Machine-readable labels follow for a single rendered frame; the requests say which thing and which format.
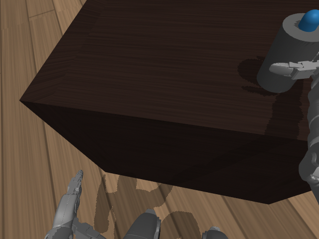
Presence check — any bottle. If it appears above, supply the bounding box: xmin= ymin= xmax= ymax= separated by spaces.
xmin=257 ymin=9 xmax=319 ymax=93

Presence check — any left robot hand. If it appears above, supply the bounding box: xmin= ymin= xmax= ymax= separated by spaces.
xmin=52 ymin=170 xmax=106 ymax=239

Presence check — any right robot arm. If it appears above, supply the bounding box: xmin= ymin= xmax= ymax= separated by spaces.
xmin=299 ymin=74 xmax=319 ymax=204

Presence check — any left robot arm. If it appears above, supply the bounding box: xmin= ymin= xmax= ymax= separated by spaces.
xmin=44 ymin=227 xmax=73 ymax=239

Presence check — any right robot hand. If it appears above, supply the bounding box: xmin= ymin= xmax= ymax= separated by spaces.
xmin=269 ymin=52 xmax=319 ymax=80

